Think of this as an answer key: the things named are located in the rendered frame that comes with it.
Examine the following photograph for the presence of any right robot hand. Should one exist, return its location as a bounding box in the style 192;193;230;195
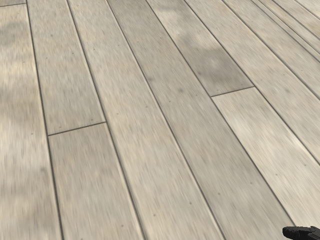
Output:
282;226;320;240

